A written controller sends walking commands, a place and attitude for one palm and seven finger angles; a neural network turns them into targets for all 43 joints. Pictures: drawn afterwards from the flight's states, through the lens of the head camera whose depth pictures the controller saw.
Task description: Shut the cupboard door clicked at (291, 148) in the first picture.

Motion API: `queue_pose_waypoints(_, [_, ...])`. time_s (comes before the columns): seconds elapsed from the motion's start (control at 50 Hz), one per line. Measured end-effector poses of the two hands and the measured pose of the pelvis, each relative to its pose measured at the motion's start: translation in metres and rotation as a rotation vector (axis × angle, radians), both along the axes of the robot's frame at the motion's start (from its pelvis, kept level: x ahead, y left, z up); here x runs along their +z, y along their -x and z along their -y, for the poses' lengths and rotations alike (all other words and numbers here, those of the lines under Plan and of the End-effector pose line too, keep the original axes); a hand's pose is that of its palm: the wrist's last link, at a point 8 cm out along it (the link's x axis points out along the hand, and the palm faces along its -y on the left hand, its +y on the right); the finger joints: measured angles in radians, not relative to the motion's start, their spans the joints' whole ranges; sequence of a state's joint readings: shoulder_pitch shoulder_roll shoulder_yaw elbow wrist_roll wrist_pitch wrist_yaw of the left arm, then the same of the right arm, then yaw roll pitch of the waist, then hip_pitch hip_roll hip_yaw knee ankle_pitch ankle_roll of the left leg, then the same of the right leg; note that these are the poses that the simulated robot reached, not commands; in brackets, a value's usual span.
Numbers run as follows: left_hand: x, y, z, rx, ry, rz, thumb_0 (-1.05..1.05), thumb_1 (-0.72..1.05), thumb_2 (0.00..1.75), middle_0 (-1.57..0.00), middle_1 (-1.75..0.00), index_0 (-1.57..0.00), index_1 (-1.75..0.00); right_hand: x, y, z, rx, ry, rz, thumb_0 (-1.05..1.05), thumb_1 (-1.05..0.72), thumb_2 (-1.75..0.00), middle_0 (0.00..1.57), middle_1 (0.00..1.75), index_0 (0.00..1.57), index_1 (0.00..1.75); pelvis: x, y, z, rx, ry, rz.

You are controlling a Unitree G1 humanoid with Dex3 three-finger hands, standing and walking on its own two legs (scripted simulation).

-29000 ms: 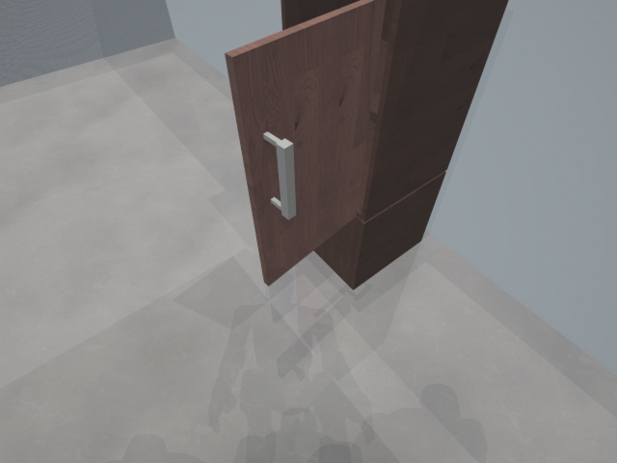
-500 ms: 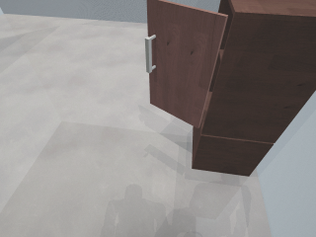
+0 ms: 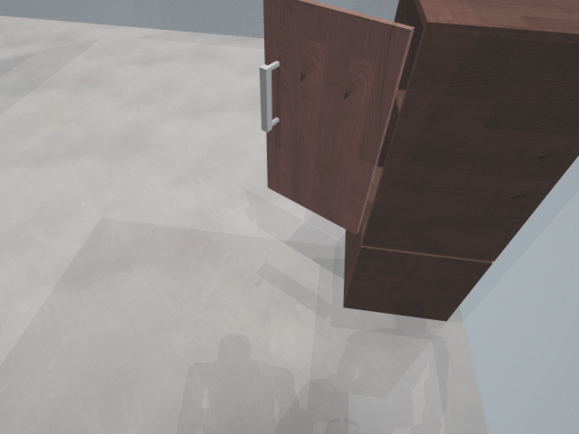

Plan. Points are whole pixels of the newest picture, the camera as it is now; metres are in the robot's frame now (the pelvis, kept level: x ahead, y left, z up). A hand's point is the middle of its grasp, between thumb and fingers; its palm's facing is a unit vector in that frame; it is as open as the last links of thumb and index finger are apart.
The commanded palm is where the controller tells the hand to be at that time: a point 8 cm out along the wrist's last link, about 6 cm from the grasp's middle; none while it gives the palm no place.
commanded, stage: look to check the result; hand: left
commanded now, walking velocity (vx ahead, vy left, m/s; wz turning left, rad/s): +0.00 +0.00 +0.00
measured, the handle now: (271, 97) +0.89 +0.09 +0.01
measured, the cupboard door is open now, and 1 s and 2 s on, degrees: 61 61 61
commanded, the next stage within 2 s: walk to a spot facing it in 0.42 s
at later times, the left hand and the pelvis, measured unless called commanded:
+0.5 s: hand out of the picture +0.01 +0.18 -0.18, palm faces +0.01 -0.98 -0.20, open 7.3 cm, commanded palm none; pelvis +0.01 +0.00 +0.00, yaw +0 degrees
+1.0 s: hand out of the picture +0.04 +0.23 -0.19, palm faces +0.19 -0.95 -0.24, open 7.4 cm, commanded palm none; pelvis +0.01 +0.01 -0.01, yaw +11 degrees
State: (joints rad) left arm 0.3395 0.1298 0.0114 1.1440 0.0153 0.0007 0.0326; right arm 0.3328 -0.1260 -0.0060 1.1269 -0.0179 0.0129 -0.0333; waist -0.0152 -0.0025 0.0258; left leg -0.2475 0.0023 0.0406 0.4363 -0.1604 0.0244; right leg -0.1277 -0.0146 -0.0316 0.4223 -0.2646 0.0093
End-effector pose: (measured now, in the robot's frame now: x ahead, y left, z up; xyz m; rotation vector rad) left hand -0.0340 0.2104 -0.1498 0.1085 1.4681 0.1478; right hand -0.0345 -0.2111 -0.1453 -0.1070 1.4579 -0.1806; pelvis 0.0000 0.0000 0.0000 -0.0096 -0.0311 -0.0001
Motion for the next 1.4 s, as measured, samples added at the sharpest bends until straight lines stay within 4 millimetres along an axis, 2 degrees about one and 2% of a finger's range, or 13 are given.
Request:
queue_pose_waypoints(0.12, [0.003,0.002,-0.010,0.000,-0.024,-0.020,0.00,0.91,0.90,-0.19,-0.30,-0.20,-0.30,0.000,-0.009,0.002,0.008,0.002,0.007,0.00,-0.91,-0.90,0.20,0.30,0.20,0.30,0.001,-0.003,0.000,-0.001,0.000,0.000])
queue_pose_waypoints(0.24, [0.005,-0.004,-0.015,-0.007,-0.037,-0.014,0.00,0.91,0.90,-0.19,-0.30,-0.20,-0.30,0.000,-0.025,0.007,0.018,0.009,0.034,0.00,-0.91,-0.90,0.20,0.30,0.20,0.30,0.001,-0.006,0.000,-0.004,-0.001,0.002])
queue_pose_waypoints(0.62, [0.006,-0.051,-0.021,-0.029,-0.049,0.065,0.00,0.91,0.90,-0.20,-0.30,-0.20,-0.30,0.006,-0.064,0.025,0.051,0.047,0.089,0.00,-0.91,-0.90,0.20,0.30,0.20,0.30,0.002,-0.019,0.001,0.005,-0.003,-0.004])
queue_pose_waypoints(0.78, [-0.004,-0.055,-0.029,0.050,-0.064,0.110,0.00,0.91,0.90,-0.20,-0.30,-0.20,-0.30,-0.004,-0.074,0.021,0.109,0.040,0.054,0.00,-0.91,-0.90,0.20,0.30,0.20,0.30,-0.010,-0.017,-0.002,0.084,0.014,-0.012])
queue_pose_waypoints(0.9, [-0.022,-0.053,-0.050,0.111,-0.070,0.126,0.00,0.91,0.90,-0.20,-0.30,-0.20,-0.30,-0.008,-0.096,0.013,0.179,0.067,0.077,0.01,-0.91,-0.90,0.20,0.30,0.20,0.30,-0.024,-0.017,-0.013,0.147,0.016,-0.009])
queue_pose_waypoints(1.02, [-0.001,-0.062,-0.064,0.131,-0.102,0.173,0.00,0.91,0.90,-0.20,-0.30,-0.20,-0.30,0.007,-0.114,0.012,0.255,0.077,0.101,0.01,-0.91,-0.90,0.20,0.30,0.20,0.30,-0.009,-0.010,-0.012,0.202,0.024,-0.050])
queue_pose_waypoints(1.16, [0.021,-0.073,-0.066,0.179,-0.155,0.266,0.00,0.91,0.90,-0.19,-0.30,-0.20,-0.30,0.016,-0.142,0.031,0.344,0.085,0.108,0.01,-0.91,-0.90,0.20,0.30,0.21,0.30,0.000,-0.010,0.004,0.301,0.045,-0.079])
queue_pose_waypoints(1.24, [0.028,-0.066,-0.055,0.225,-0.191,0.293,0.00,0.91,0.90,-0.19,-0.30,-0.20,-0.30,0.011,-0.165,0.048,0.395,0.083,0.115,0.01,-0.91,-0.90,0.20,0.30,0.21,0.30,-0.003,-0.013,0.022,0.367,0.041,-0.086])
queue_pose_waypoints(1.3, [0.026,-0.048,-0.045,0.262,-0.231,0.280,0.00,0.91,0.90,-0.20,-0.30,-0.20,-0.30,0.002,-0.189,0.058,0.425,0.075,0.136,0.01,-0.91,-0.90,0.20,0.30,0.21,0.30,-0.011,-0.017,0.035,0.397,0.005,-0.094])
queue_pose_waypoints(1.4, [0.027,-0.016,-0.023,0.343,-0.220,0.196,0.00,0.91,0.90,-0.20,-0.30,-0.20,-0.30,0.006,-0.224,0.052,0.494,0.053,0.171,0.01,-0.91,-0.90,0.20,0.30,0.20,0.30,-0.005,-0.025,0.038,0.477,-0.014,-0.067])
